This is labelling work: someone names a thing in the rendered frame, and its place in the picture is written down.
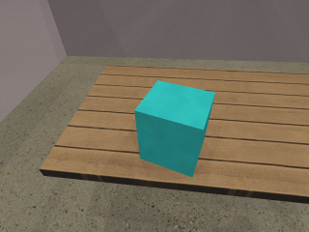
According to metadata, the carton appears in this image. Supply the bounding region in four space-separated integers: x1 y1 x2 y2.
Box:
134 80 215 177

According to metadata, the table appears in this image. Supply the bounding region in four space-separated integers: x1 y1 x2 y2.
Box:
39 65 309 204

